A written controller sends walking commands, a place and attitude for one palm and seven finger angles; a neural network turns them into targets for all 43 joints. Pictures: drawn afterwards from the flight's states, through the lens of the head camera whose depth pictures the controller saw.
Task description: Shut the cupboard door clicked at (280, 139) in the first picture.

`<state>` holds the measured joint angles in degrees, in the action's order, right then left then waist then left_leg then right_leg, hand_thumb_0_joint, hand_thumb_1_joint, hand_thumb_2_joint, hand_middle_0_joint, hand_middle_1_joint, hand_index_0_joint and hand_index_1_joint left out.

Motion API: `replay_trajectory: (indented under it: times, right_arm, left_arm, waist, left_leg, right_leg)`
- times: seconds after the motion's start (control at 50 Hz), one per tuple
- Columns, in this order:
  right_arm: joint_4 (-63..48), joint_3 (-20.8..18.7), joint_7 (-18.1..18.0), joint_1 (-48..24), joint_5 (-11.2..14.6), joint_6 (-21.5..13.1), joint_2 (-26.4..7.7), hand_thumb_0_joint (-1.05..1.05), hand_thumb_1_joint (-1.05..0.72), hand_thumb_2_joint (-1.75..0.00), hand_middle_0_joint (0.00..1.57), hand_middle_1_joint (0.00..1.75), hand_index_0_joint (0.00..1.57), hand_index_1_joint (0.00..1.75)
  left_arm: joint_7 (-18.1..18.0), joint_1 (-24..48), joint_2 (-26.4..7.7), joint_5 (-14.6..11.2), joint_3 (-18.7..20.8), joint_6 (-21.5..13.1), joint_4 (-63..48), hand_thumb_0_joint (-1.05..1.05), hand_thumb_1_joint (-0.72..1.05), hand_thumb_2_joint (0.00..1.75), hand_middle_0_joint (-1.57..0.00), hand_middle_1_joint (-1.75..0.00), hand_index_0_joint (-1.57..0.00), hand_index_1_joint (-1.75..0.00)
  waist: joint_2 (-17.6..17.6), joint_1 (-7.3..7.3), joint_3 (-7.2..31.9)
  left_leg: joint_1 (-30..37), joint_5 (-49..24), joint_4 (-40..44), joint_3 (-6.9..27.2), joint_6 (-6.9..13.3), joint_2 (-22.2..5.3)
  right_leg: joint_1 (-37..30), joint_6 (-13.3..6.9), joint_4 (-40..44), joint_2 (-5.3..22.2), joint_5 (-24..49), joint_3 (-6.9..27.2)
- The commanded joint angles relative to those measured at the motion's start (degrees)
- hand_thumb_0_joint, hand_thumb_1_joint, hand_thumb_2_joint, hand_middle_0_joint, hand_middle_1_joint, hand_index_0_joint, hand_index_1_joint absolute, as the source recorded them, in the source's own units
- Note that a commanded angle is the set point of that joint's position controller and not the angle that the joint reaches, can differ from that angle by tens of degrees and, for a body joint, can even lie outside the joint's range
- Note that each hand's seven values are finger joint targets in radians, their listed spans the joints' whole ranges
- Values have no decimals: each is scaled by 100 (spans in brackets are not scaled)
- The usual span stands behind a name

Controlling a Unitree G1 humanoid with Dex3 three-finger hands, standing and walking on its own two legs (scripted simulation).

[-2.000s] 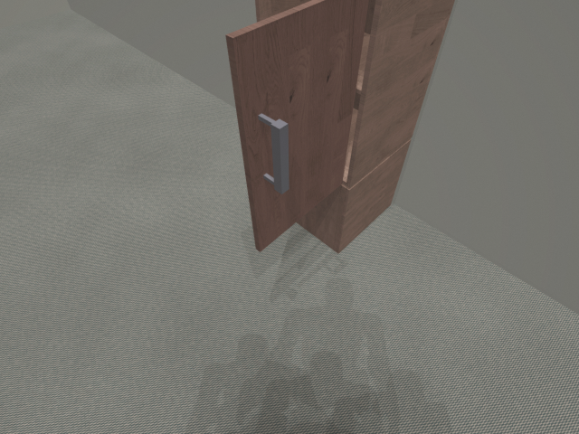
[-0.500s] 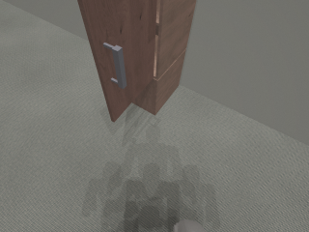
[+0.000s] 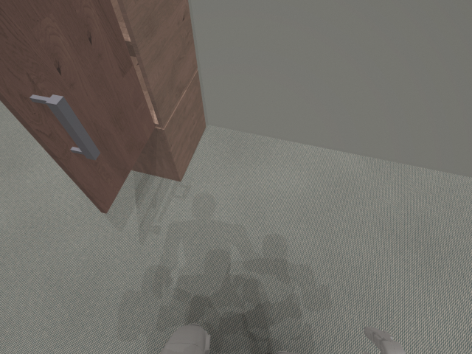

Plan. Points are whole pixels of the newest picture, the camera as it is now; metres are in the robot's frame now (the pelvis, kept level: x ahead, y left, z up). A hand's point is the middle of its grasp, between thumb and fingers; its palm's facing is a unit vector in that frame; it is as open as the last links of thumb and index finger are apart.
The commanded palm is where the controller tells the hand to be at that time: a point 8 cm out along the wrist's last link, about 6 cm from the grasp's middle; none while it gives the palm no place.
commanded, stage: walk around to get in front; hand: left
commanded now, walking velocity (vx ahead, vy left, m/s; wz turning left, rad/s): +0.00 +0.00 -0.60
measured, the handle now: (67, 129) +0.52 +0.42 +0.00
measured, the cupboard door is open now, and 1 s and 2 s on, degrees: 91 91 91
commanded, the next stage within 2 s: none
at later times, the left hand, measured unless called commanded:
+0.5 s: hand (149, 327) +0.17 +0.19 -0.16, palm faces -0.31 -0.92 -0.23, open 7.4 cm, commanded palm none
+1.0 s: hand (185, 318) +0.19 +0.13 -0.18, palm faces -0.51 -0.84 -0.19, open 7.4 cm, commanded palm none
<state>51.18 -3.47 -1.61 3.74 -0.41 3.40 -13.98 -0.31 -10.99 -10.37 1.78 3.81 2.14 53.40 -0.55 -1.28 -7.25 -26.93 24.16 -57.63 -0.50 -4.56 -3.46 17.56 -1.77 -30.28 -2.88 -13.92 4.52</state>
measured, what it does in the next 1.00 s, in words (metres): steps on the spot, turning right: left foot, then right foot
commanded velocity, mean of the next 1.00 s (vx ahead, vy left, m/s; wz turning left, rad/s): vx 0.00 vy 0.00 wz -0.60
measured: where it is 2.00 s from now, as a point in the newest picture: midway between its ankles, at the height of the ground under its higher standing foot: outside the picture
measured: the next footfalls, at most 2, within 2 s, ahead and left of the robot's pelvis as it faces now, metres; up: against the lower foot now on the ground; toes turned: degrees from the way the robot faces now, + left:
left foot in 0.14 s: +0.04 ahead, +0.13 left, +0.00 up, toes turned -3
right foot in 0.56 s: +0.00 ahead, -0.12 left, +0.00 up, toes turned -26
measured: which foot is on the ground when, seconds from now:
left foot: up 0.00-0.12, down 0.14-0.56, up 0.58-0.98, down 1.00-1.00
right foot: down 0.00-0.14, up 0.16-0.54, down 0.56-1.00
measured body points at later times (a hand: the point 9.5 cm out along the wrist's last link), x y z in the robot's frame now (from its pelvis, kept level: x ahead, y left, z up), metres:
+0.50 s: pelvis +0.01 +0.02 +0.00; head +0.07 +0.01 +0.45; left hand +0.18 +0.24 -0.15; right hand -0.04 -0.23 -0.14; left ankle +0.00 +0.14 -0.74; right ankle -0.04 -0.11 -0.70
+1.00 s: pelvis +0.02 +0.01 -0.01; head +0.08 -0.01 +0.44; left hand +0.22 +0.17 -0.16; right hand -0.02 -0.27 -0.14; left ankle +0.08 +0.11 -0.74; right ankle -0.04 -0.10 -0.74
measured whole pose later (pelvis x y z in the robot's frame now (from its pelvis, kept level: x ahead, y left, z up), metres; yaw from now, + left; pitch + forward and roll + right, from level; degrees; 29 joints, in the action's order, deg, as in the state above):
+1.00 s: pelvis +0.02 +0.01 -0.01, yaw -34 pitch +2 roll -1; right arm 50.1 -2.3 -1.8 7.3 -0.1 1.5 -12.4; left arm 0.2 -10.6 -11.7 1.3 4.1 3.0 52.3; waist 1.0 -0.8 -4.7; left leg -17.9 18.8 -34.2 -0.9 -3.3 -2.0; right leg 18.8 -0.6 -32.9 -5.0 -16.0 7.0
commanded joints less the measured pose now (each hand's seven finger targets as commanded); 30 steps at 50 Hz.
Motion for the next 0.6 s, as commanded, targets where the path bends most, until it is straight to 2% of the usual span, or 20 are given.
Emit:
replay_trajectory:
  times: [0.0,0.04,0.08,0.1,0.12,0.14,0.16,0.18,0.22,0.24,0.28,0.32,0.38,0.44,0.48,0.5,0.52,0.54,0.56,0.58]
  right_arm:
    - [-463,-79,-27,137,29,-186,-306,0,-90,-90,20,30,20,30]
    - [-411,-72,-56,415,51,-236,-322,0,-90,-90,20,30,20,30]
    - [-258,-74,-92,916,61,-306,-408,0,-90,-90,20,30,20,30]
    - [-214,-129,-131,1157,0,-385,-823,0,-90,-90,20,30,20,30]
    - [-293,-219,-147,1231,-75,-396,-1371,0,-90,-90,20,30,20,30]
    - [-336,-186,-176,1173,-113,-340,-1364,0,-90,-90,20,30,20,30]
    - [-396,-75,-202,888,-132,-373,-1027,0,-90,-90,20,30,20,30]
    - [-485,-38,-211,634,-128,-403,-890,0,-90,-90,20,30,20,30]
    - [-551,33,-193,578,-117,-402,-727,0,-90,-90,20,30,20,30]
    - [-497,33,-186,689,-109,-407,-689,0,-90,-90,20,30,20,30]
    - [-426,15,-179,924,-91,-405,-689,0,-90,-90,20,30,20,30]
    - [-287,-16,-157,1217,-102,-396,-718,0,-90,-90,20,30,20,30]
    - [-163,-93,-115,1451,-129,-366,-826,0,-90,-90,20,30,20,30]
    - [-88,-161,-68,1530,-139,-344,-960,0,-90,-90,20,30,20,30]
    - [-98,-194,-35,1444,-121,-337,-1030,0,-90,-90,20,30,20,30]
    - [-136,-208,-25,1272,-92,-329,-1062,0,-90,-90,20,30,20,30]
    - [-220,-194,16,1204,-22,-323,-922,0,-90,-90,20,30,20,30]
    - [-518,-50,42,872,17,-308,-384,0,-90,-90,20,30,20,30]
    - [-568,-40,-38,709,2,-211,-554,0,-90,-90,20,30,20,30]
    - [-528,-51,-32,746,4,-168,-523,0,-90,-90,20,30,20,30]
  left_arm:
    - [-54,-173,-1372,15,355,-111,-444,0,90,90,-20,-30,-20,-30]
    - [-40,-22,-1349,-1,363,-82,-485,0,90,90,-20,-30,-20,-30]
    - [-35,201,-1204,-54,325,-46,-516,0,90,90,-20,-30,-20,-30]
    - [-1,169,-902,-117,257,-29,-611,0,90,90,-20,-30,-20,-30]
    - [81,152,-705,-128,200,-22,-734,0,90,90,-20,-30,-20,-30]
    - [101,341,-935,-45,234,-1,-709,0,90,90,-20,-30,-20,-30]
    - [139,226,-973,14,293,24,-601,0,90,90,-20,-30,-20,-30]
    - [168,87,-945,18,311,14,-496,0,90,90,-20,-30,-20,-30]
    - [213,-71,-834,-24,288,43,-404,0,90,90,-20,-30,-20,-30]
    - [226,-63,-786,-36,267,63,-389,0,90,90,-20,-30,-20,-30]
    - [252,35,-722,-37,240,65,-423,0,90,90,-20,-30,-20,-30]
    - [265,299,-646,-51,191,76,-501,0,90,90,-20,-30,-20,-30]
    - [287,650,-594,-46,125,45,-617,0,90,90,-20,-30,-20,-30]
    - [285,771,-583,-58,85,-4,-636,0,90,90,-20,-30,-20,-30]
    - [264,527,-678,-63,104,-41,-578,0,90,90,-20,-30,-20,-30]
    - [248,140,-783,-60,142,-61,-480,0,90,90,-20,-30,-20,-30]
    - [194,-403,-1135,-29,215,-118,-314,0,90,90,-20,-30,-20,-30]
    - [82,-858,-1849,19,379,-181,-188,0,90,90,-20,-30,-20,-30]
    - [-11,-1009,-1960,-97,384,-157,-106,0,90,90,-20,-30,-20,-30]
    - [-64,-759,-1723,-109,347,-128,-180,0,90,90,-20,-30,-20,-30]
  waist:
    - [878,-36,978]
    - [929,83,1075]
    - [562,360,1213]
    - [-592,457,1327]
    - [-2044,426,1228]
    - [-1328,471,1006]
    - [-892,234,841]
    - [-1021,69,863]
    - [-946,-27,848]
    - [-980,11,883]
    - [-898,92,939]
    - [-951,205,908]
    - [-1135,387,842]
    - [-1314,454,890]
    - [-1175,288,998]
    - [-982,27,1129]
    - [-141,-240,1453]
    - [1919,-503,1487]
    - [1803,-550,1515]
    - [1187,-379,1231]
  left_leg:
    - [194,142,868,56,81,131]
    - [745,-33,1652,57,148,218]
    - [2052,-969,3100,72,188,164]
    - [2758,-870,3983,1056,475,-832]
    - [2884,-1781,4358,2504,1057,-2350]
    - [2168,-2347,4211,2392,1451,-2627]
    - [1957,-2956,4179,1808,1333,-2193]
    - [1948,-3655,3936,1344,1253,-1953]
    - [2113,-4149,3703,351,1046,-1464]
    - [2203,-4201,3664,117,988,-1327]
    - [2500,-4256,3588,-144,981,-1283]
    - [2620,-4247,3578,-183,1051,-1385]
    - [2731,-4322,3444,-463,1059,-1470]
    - [2594,-4412,3219,-536,1044,-1620]
    - [2372,-4275,2893,-612,880,-1633]
    - [2002,-3876,2434,-783,682,-1580]
    - [1205,-3059,1509,-1064,393,-1312]
    - [-585,905,-16,-1325,43,-343]
    - [-790,1558,-811,-358,39,-219]
    - [-874,1014,-1018,-42,79,-390]
  right_leg:
    - [-738,-974,789,1461,2206,1788]
    - [-473,-878,640,1359,2166,1910]
    - [309,-455,217,994,1542,1708]
    - [1115,-123,-482,351,235,1095]
    - [1886,292,-1957,-234,-2154,15]
    - [1731,334,-3060,70,-2198,146]
    - [1729,421,-3538,166,-1670,192]
    - [1704,471,-3876,235,-1516,47]
    - [1728,556,-4233,310,-1075,-147]
    - [1732,580,-4244,311,-911,-250]
    - [1819,611,-3998,358,-780,-449]
    - [1762,613,-3499,434,-790,-527]
    - [1411,548,-2305,478,-982,-858]
    - [781,393,-1319,375,-1112,-1037]
    - [130,265,-473,293,-640,-1086]
    - [-586,185,180,311,89,-1068]
    - [-1774,-29,677,792,1304,-500]
    - [-2713,-682,789,2378,3816,1712]
    - [-2358,-1169,669,2692,4604,1842]
    - [-2103,-1189,687,2487,3989,1382]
